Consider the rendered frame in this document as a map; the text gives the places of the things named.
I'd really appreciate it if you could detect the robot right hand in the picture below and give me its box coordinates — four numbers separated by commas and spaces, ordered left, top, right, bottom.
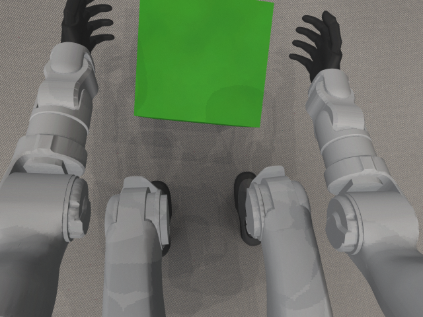
289, 11, 342, 83

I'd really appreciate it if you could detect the carton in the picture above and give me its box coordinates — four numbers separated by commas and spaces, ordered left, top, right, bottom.
134, 0, 274, 127

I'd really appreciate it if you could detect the left robot forearm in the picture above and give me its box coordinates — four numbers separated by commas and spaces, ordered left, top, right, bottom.
0, 42, 98, 189

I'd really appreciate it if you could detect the robot left hand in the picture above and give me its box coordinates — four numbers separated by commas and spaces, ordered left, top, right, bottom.
61, 0, 114, 53

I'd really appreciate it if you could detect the right robot upper arm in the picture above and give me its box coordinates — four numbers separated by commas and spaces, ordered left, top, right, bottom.
325, 191, 423, 317

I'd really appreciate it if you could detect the left robot upper arm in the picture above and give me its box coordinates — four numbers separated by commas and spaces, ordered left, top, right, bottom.
0, 172, 91, 317

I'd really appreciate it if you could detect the right robot thigh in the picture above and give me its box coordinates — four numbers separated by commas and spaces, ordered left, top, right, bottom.
246, 176, 333, 317

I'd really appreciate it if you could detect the robot left foot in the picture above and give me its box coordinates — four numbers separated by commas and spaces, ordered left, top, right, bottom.
151, 181, 172, 257

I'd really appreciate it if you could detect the right robot forearm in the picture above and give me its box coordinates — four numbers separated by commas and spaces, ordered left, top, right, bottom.
305, 69, 419, 241

